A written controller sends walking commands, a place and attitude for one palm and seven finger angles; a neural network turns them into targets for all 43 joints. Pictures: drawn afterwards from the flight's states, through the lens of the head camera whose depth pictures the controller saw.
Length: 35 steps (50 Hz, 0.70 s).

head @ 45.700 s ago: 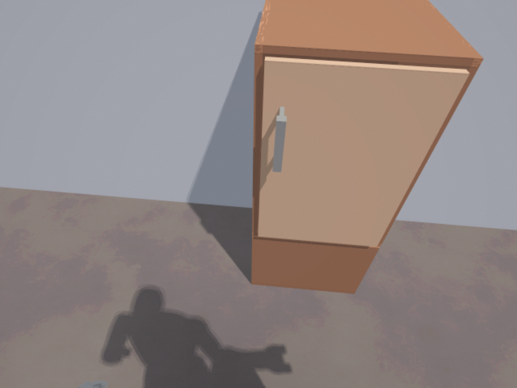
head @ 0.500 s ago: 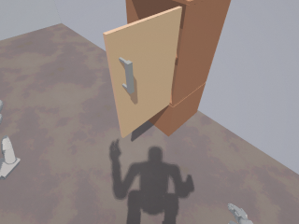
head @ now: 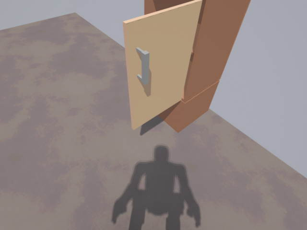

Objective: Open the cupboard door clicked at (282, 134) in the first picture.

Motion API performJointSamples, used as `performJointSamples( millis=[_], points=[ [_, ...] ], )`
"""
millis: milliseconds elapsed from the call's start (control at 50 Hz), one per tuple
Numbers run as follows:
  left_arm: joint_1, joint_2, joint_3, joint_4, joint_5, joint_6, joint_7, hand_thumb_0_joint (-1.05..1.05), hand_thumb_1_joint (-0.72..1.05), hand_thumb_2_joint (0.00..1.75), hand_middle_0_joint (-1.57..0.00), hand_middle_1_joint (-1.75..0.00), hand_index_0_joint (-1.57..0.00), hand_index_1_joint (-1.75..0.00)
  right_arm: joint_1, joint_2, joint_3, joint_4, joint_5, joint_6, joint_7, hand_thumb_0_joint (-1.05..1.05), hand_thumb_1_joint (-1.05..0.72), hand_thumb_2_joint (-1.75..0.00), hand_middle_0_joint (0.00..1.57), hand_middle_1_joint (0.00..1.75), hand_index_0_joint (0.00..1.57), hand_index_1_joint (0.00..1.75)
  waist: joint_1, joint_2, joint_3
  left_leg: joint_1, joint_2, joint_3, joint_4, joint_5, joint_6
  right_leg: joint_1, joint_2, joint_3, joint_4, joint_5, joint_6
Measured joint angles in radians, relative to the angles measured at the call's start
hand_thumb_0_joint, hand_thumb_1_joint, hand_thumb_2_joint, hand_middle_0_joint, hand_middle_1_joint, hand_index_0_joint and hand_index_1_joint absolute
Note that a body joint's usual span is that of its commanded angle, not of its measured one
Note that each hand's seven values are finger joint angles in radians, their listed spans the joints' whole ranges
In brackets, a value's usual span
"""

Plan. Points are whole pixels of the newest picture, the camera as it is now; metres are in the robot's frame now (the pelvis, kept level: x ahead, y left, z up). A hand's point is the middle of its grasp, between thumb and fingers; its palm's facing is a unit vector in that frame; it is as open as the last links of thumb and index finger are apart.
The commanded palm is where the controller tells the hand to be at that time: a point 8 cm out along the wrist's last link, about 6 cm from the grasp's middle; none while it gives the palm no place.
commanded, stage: let the arm hang, fingers relaxed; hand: left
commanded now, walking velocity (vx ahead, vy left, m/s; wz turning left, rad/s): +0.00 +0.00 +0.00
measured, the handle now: (142, 66) +0.69 +0.09 +0.04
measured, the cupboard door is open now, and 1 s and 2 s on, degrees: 90 90 90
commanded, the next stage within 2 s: look to check the result in 0.60 s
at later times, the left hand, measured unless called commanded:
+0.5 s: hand out of the picture +0.00 +0.18 -0.17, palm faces +0.01 -0.98 -0.18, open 7.4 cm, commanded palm none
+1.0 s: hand out of the picture +0.04 +0.17 -0.17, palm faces -0.01 -0.98 -0.21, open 7.4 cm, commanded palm none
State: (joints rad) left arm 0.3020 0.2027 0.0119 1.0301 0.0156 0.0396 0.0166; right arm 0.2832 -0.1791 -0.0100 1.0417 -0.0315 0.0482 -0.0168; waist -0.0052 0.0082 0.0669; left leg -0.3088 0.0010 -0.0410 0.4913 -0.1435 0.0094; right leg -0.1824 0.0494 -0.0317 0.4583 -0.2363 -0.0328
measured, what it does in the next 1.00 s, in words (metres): stands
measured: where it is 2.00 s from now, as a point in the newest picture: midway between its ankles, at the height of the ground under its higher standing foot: outside the picture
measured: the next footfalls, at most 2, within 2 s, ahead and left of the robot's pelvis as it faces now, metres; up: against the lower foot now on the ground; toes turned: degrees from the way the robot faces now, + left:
none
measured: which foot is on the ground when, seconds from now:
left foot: down 0.00-1.00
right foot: down 0.00-1.00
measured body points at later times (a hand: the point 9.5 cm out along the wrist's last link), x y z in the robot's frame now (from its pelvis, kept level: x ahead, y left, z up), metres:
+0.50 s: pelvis +0.01 +0.01 +0.00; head +0.02 +0.01 +0.45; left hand +0.01 +0.23 -0.16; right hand +0.00 -0.20 -0.16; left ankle +0.08 +0.11 -0.74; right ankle +0.01 -0.10 -0.74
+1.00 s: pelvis +0.04 +0.00 +0.01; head +0.06 -0.01 +0.46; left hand +0.04 +0.23 -0.15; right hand +0.03 -0.22 -0.16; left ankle +0.08 +0.11 -0.74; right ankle +0.01 -0.10 -0.74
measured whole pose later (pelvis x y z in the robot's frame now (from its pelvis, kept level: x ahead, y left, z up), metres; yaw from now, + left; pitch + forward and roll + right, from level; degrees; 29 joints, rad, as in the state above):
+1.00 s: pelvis +0.04 +0.00 +0.01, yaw -2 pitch -2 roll +0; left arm 0.27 0.15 0.01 1.15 0.01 0.00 0.03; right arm 0.25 -0.15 0.00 1.14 -0.02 0.00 -0.03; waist -0.01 0.02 0.06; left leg -0.22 -0.02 0.00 0.40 -0.16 0.01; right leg -0.12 0.03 0.01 0.41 -0.27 -0.02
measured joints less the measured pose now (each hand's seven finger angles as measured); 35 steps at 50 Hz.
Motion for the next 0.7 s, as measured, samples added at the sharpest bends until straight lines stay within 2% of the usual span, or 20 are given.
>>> performJointSamples(
  millis=[200, 520, 700],
  points=[
    [0.027, -0.012, 0.007, 0.090, 0.001, -0.012, 0.007, 0.01, 0.91, 0.89, -0.20, -0.30, -0.20, -0.30, 0.037, 0.027, -0.004, 0.063, 0.003, -0.015, -0.004, 0.00, -0.91, -0.90, 0.20, 0.30, 0.20, 0.30, -0.003, 0.030, -0.017, 0.015, -0.021, 0.027, -0.051, 0.028, 0.018, -0.010, -0.025, 0.023, -0.006, 0.006, 0.017],
    [-0.004, -0.079, -0.007, 0.105, 0.001, -0.036, 0.013, 0.01, 0.91, 0.89, -0.20, -0.30, -0.20, -0.30, -0.002, 0.045, -0.004, 0.080, 0.007, -0.037, -0.010, 0.00, -0.91, -0.90, 0.20, 0.30, 0.20, 0.30, -0.004, 0.009, -0.037, 0.040, -0.031, 0.042, -0.076, 0.019, 0.021, 0.001, -0.037, 0.038, -0.008, -0.010, 0.024],
    [-0.023, -0.082, -0.009, 0.112, -0.001, -0.041, 0.015, 0.01, 0.91, 0.89, -0.20, -0.30, -0.20, -0.30, -0.018, 0.036, -0.001, 0.085, 0.009, -0.045, -0.013, 0.00, -0.91, -0.90, 0.20, 0.30, 0.20, 0.30, -0.007, 0.002, -0.029, 0.064, -0.026, 0.043, -0.084, 0.006, 0.015, 0.028, -0.033, 0.040, -0.025, -0.017, 0.019]
  ],
)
